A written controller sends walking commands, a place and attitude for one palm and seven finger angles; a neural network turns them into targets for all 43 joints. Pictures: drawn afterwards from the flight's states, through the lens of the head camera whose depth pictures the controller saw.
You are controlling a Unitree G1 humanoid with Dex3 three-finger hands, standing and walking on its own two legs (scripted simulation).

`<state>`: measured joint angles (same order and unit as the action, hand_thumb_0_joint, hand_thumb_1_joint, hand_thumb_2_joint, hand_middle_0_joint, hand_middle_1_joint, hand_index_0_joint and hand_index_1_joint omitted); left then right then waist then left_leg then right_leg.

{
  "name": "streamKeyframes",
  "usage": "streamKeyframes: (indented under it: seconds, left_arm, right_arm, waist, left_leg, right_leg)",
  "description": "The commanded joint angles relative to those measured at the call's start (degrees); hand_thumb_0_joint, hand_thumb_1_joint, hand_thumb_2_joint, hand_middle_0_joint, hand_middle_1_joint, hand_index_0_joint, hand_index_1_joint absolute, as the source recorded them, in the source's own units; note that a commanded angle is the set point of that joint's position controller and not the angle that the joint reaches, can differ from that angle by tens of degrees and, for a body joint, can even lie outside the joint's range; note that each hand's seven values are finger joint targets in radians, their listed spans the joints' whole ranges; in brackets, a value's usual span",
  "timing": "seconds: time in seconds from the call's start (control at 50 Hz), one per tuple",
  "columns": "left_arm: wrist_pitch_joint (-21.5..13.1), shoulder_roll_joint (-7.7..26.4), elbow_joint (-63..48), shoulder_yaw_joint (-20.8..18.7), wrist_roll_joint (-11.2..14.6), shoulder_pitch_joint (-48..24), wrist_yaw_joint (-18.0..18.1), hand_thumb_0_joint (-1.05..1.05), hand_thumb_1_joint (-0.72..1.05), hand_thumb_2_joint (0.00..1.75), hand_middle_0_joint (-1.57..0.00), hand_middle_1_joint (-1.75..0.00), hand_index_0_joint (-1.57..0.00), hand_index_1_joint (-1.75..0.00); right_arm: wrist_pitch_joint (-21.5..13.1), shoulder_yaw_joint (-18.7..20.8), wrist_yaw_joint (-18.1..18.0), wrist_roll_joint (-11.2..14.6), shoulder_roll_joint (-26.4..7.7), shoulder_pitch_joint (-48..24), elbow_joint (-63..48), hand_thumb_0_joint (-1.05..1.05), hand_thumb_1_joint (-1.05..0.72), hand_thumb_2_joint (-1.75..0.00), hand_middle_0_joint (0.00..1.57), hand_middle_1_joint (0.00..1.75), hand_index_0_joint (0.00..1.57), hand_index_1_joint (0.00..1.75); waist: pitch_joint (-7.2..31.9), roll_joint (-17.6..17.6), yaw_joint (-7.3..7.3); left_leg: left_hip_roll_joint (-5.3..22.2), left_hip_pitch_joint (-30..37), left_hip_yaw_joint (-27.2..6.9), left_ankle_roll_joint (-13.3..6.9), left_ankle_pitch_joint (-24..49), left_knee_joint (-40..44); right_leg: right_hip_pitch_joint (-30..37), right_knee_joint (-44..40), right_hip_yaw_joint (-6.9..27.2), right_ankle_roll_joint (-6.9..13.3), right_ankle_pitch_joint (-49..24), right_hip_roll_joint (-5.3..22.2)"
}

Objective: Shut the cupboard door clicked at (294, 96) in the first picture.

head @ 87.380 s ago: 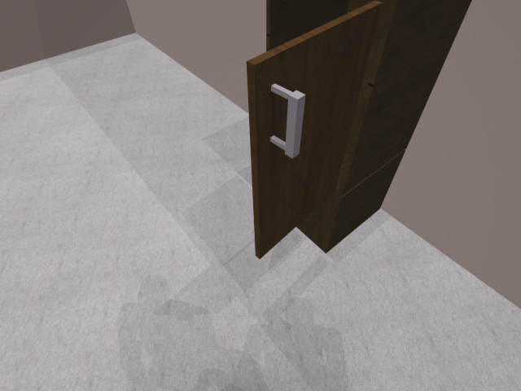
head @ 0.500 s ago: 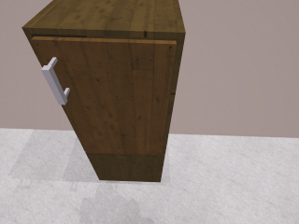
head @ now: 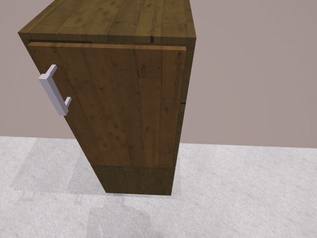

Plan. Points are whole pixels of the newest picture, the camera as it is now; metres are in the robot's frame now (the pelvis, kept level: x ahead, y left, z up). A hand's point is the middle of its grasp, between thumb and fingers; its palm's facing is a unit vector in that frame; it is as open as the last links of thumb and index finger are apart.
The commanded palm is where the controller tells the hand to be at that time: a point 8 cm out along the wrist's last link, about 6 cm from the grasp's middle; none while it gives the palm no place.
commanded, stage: look again from close up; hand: left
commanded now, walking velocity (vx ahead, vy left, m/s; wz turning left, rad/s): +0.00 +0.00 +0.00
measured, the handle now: (58, 91) +0.44 +0.30 +0.13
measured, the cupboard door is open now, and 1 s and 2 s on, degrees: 0 0 0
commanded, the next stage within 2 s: shuffle to correct the standing spot in 0.36 s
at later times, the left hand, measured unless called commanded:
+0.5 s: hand out of the picture -0.02 +0.14 -0.18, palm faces +0.06 -0.98 -0.17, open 7.4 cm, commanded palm none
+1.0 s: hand out of the picture -0.06 +0.24 -0.19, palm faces +0.13 -0.97 -0.22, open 7.4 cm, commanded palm none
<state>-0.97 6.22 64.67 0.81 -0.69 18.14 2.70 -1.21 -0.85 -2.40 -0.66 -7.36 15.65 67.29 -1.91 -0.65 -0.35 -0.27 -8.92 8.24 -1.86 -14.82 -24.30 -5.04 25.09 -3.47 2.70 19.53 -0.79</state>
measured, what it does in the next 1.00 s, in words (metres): lifts its left foot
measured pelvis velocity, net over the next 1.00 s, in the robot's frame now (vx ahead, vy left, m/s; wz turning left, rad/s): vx -0.01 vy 0.06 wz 0.02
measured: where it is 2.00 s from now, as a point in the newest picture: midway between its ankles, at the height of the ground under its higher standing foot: outside the picture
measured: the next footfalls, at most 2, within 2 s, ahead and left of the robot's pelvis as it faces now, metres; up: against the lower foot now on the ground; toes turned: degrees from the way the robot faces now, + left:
left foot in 1.02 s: +0.05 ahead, +0.17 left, +0.00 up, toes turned +2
right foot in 1.58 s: -0.01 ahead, -0.04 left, +0.00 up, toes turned -2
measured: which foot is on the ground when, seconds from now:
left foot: down 0.00-0.66, up 0.68-1.00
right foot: down 0.00-1.00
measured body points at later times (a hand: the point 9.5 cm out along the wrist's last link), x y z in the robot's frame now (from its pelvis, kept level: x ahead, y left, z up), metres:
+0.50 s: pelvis +0.00 -0.01 +0.00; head +0.02 -0.02 +0.45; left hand -0.02 +0.19 -0.16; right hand -0.01 -0.22 -0.17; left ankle -0.02 +0.09 -0.74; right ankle -0.07 -0.08 -0.74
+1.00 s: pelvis -0.01 +0.06 -0.01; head +0.03 +0.07 +0.43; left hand -0.06 +0.29 -0.17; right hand +0.09 -0.18 -0.15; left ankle +0.01 +0.19 -0.74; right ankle -0.06 -0.08 -0.74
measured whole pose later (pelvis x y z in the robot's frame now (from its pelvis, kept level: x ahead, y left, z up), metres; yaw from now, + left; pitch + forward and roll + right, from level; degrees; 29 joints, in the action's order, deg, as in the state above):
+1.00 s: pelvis -0.01 +0.06 -0.01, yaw +1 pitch +0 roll +1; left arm 1.2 9.9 60.4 -3.7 -2.0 19.5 2.5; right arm 1.3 2.6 -0.2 -0.4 -10.7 7.5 56.4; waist -5.5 -3.2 -3.9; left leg 0.8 -18.7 3.3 1.2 -15.1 -34.8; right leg -11.1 34.9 -2.3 -2.1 23.3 5.5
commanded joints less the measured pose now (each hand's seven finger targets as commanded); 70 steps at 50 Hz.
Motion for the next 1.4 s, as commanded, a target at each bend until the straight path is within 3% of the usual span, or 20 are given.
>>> streamKeyframes:
  seconds: [0.0,0.38,0.52,0.58,0.64,0.7,0.74,0.8,0.88,0.94,0.96,0.98,1.0,1.02,1.06,1.08,1.12,1.16,1.3,1.38]
  left_arm:
    - [-0.8,5.1,-0.56,-0.92,-0.05,5.48,0.31,0.0,0.9,0.9,-0.2,-0.3,-0.2,-0.3]
    - [-0.82,5.15,-0.2,-1.14,0.08,6.15,0.36,0.0,0.9,0.9,-0.2,-0.3,-0.2,-0.3]
    - [-0.66,6.65,-0.82,-2.07,0.03,6.57,0.83,0.0,0.9,0.9,-0.2,-0.3,-0.2,-0.3]
    - [-0.2,8.09,-1.28,-2.9,0.01,6.64,1.01,0.0,0.9,0.9,-0.2,-0.3,-0.2,-0.3]
    - [0.15,9.2,-1.53,-3.77,-0.23,7.58,1.16,0.0,0.9,0.9,-0.2,-0.3,-0.2,-0.3]
    - [0.32,9.75,-2.03,-4.67,-0.83,8.86,1.37,0.0,0.9,0.9,-0.2,-0.3,-0.2,-0.3]
    - [0.19,10.12,-3.12,-5.13,-0.99,7.78,1.38,0.0,0.9,0.9,-0.2,-0.3,-0.2,-0.3]
    - [0.28,11.4,-4.75,-5.81,-1.28,5.73,1.24,0.0,0.9,0.9,-0.2,-0.3,-0.2,-0.3]
    - [0.5,13.89,-6.65,-6.58,-1.41,3.25,0.7,0.0,0.9,0.9,-0.2,-0.3,-0.2,-0.3]
    - [0.9,14.97,-7.84,-7.04,-1.37,0.16,0.34,0.0,0.9,0.9,-0.2,-0.3,-0.2,-0.3]
    - [1.13,14.36,-8.3,-6.91,-1.29,-0.15,0.19,0.0,0.9,0.9,-0.2,-0.3,-0.2,-0.3]
    - [1.48,12.27,-8.88,-6.6,-0.99,0.57,-0.01,0.0,0.9,0.9,-0.2,-0.3,-0.2,-0.3]
    - [2.07,8.61,-10.19,-6.2,-0.82,0.61,-0.15,0.0,0.9,0.9,-0.2,-0.3,-0.2,-0.3]
    - [2.69,8.3,-10.66,-5.89,-0.76,-0.61,0.52,0.0,0.9,0.9,-0.2,-0.3,-0.2,-0.3]
    - [2.63,8.14,-10.02,-5.58,-0.77,-2.26,0.34,0.0,0.9,0.9,-0.2,-0.3,-0.2,-0.3]
    - [1.88,10.82,-9.39,-6.13,-1.09,-2.26,-0.37,0.0,0.9,0.9,-0.2,-0.3,-0.2,-0.3]
    - [1.64,7.25,-7.19,-5.08,-1.14,1.45,-1.14,0.0,0.9,0.9,-0.2,-0.3,-0.2,-0.3]
    - [2.09,6.14,-6.19,-4.28,-0.95,2.55,-1.27,0.0,0.9,0.9,-0.2,-0.3,-0.2,-0.3]
    - [3.16,7.93,-9.96,-4.66,-1.22,-4.12,-2.07,0.0,0.9,0.9,-0.2,-0.3,-0.2,-0.3]
    - [3.27,6.69,-9.96,-4.29,-0.87,-5.15,-2.18,0.0,0.9,0.9,-0.2,-0.3,-0.2,-0.3]
  right_arm:
    - [-0.54,0.63,0.0,-0.18,-3.67,4.0,-1.25,0.0,-0.9,-0.9,0.2,0.3,0.2,0.3]
    - [-0.35,0.67,-0.19,-0.14,-3.47,3.86,-0.83,0.0,-0.9,-0.9,0.2,0.3,0.2,0.3]
    - [0.43,1.08,-0.1,-0.06,-3.51,3.67,-1.71,0.0,-0.9,-0.9,0.2,0.3,0.2,0.3]
    - [1.33,1.49,0.02,-0.02,-3.6,2.7,-3.1,0.0,-0.9,-0.9,0.2,0.3,0.2,0.3]
    - [2.12,2.12,0.25,-0.14,-3.5,0.19,-4.92,0.0,-0.9,-0.9,0.2,0.3,0.2,0.3]
    - [2.56,2.85,0.53,-0.26,-4.39,-3.11,-7.76,0.0,-0.9,-0.9,0.2,0.3,0.2,0.3]
    - [2.67,3.23,0.96,-0.29,-4.91,-4.51,-8.98,0.0,-0.9,-0.9,0.2,0.3,0.2,0.3]
    - [2.83,3.53,1.75,-0.15,-4.65,-6.21,-10.99,0.0,-0.9,-0.9,0.2,0.3,0.2,0.3]
    - [2.71,3.72,2.47,0.11,-4.77,-7.05,-13.12,0.0,-0.9,-0.9,0.2,0.3,0.2,0.3]
    - [1.96,4.1,2.46,0.14,-5.44,-1.89,-12.39,0.0,-0.9,-0.9,0.2,0.3,0.2,0.3]
    - [1.51,4.33,2.28,-0.04,-6.73,1.09,-11.4,0.0,-0.9,-0.9,0.2,0.3,0.2,0.3]
    - [1.1,5.06,2.0,-0.3,-10.01,3.62,-10.9,0.0,-0.9,-0.9,0.2,0.3,0.2,0.3]
    - [1.34,6.33,1.89,-0.35,-14.84,5.68,-11.34,0.0,-0.9,-0.9,0.2,0.3,0.2,0.3]
    - [2.24,5.95,1.8,-0.27,-15.44,5.39,-12.17,0.0,-0.9,-0.9,0.2,0.3,0.2,0.3]
    - [1.38,5.06,1.05,-0.91,-12.06,-0.24,-13.32,0.0,-0.9,-0.9,0.2,0.3,0.2,0.3]
    - [0.72,4.89,0.99,-1.16,-13.17,-4.39,-14.38,0.0,-0.9,-0.9,0.2,0.3,0.2,0.3]
    - [-0.33,3.83,1.0,-1.33,-9.28,-4.57,-13.47,0.0,-0.9,-0.9,0.2,0.3,0.2,0.3]
    - [-0.46,3.36,0.77,-1.05,-7.92,-2.39,-12.08,0.0,-0.9,-0.9,0.2,0.3,0.2,0.3]
    - [-0.09,4.75,-0.2,-1.48,-10.38,3.91,-9.4,0.0,-0.9,-0.9,0.2,0.3,0.2,0.3]
    - [0.2,4.84,0.02,-1.48,-10.82,4.11,-8.31,0.0,-0.9,-0.9,0.2,0.3,0.2,0.3]
  waist:
    - [-1.79,-0.2,0.18]
    - [-2.44,-0.29,0.0]
    - [-1.86,-0.55,-0.56]
    - [-2.38,-1.71,-1.05]
    - [-3.96,-4.66,-2.35]
    - [-4.18,-6.64,-3.94]
    - [-4.55,-6.25,-3.6]
    - [-4.38,-6.1,-3.27]
    - [-1.95,-7.57,-2.76]
    - [1.02,-8.1,0.0]
    - [3.14,-5.06,1.27]
    - [6.71,3.22,2.05]
    - [8.13,17.11,2.39]
    - [7.67,15.18,2.87]
    - [2.45,10.0,1.34]
    - [0.12,6.69,-0.25]
    - [0.39,2.74,-1.41]
    - [0.93,4.26,-0.64]
    - [1.73,3.28,2.23]
    - [2.74,7.28,2.36]
  left_leg:
    - [7.19,3.17,-7.31,-0.94,15.55,3.06]
    - [7.02,2.96,-6.98,-0.45,14.01,3.3]
    - [5.97,0.45,-5.35,0.5,12.16,1.06]
    - [4.54,-3.39,-3.92,1.46,6.47,-1.26]
    - [2.63,-9.57,-2.78,2.13,-3.31,-7.51]
    - [2.72,-17.61,-5.2,2.32,-12.45,-20.04]
    - [2.85,-20.76,-7.38,2.62,-11.94,-26.07]
    - [2.68,-20.91,-7.28,3.24,-10.05,-25.86]
    - [1.34,-14.05,-5.87,3.43,-5.63,-18.71]
    - [-0.67,-1.96,-2.44,3.48,2.63,-6.62]
    - [-0.03,3.86,-1.69,3.2,7.82,-1.65]
    - [5.92,9.99,-7.22,0.7,15.67,-0.41]
    - [18.57,10.69,-22.4,-5.49,29.0,2.33]
    - [20.84,4.27,-22.5,-10.01,28.27,4.59]
    - [19.48,-3.71,-25.06,-10.75,10.73,9.33]
    - [17.75,-6.81,-23.74,-10.33,4.77,10.13]
    - [15.77,-7.87,-20.12,-8.3,5.1,11.52]
    - [15.31,-5.62,-18.47,-7.09,6.92,12.28]
    - [19.34,3.96,-20.8,-9.05,19.82,9.79]
    - [17.09,2.1,-18.64,-8.05,14.79,10.09]
  right_leg:
    - [-4.74,-4.17,6.14,-0.04,-21.03,7.39]
    - [-4.21,-5.16,6.36,-0.18,-23.12,7.85]
    - [-2.04,-3.2,8.04,-0.25,-32.88,10.37]
    - [-1.24,-2.71,10.51,1.08,-33.9,13.32]
    - [0.16,-3.43,14.6,4.08,-37.33,17.58]
    - [2.16,-4.58,18.58,9.99,-41.42,22.4]
    - [1.68,-4.11,17.64,10.96,-42.85,22.11]
    - [0.31,-2.86,14.55,9.9,-42.02,21.12]
    - [-4.51,-0.9,11.93,7.4,-36.54,19.17]
    - [-10.01,4.62,8.65,3.82,-29.11,16.3]
    - [-11.59,10.05,6.7,2.46,-25.05,13.84]
    - [-15.54,18.59,3.06,0.26,-12.99,9.5]
    - [-23.66,32.48,-1.51,-3.03,17.94,2.67]
    - [-23.97,39.86,2.75,-2.16,21.81,2.18]
    - [-23.86,43.23,5.53,-1.7,14.16,4.65]
    - [-22.56,42.44,6.01,-1.3,10.09,5.08]
    - [-19.26,38.56,5.2,-2.19,4.66,4.81]
    - [-18.75,35.47,4.9,-3.13,2.53,4.26]
    - [-22.8,28.53,4.87,-3.95,6.04,3.76]
    - [-18.14,22.6,3.37,-3.71,6.72,3.26]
